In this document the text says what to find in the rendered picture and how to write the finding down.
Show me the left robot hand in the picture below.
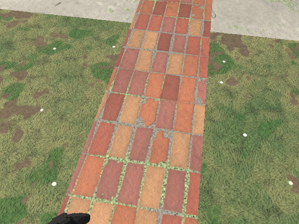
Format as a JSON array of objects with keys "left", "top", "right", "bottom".
[{"left": 47, "top": 213, "right": 91, "bottom": 224}]

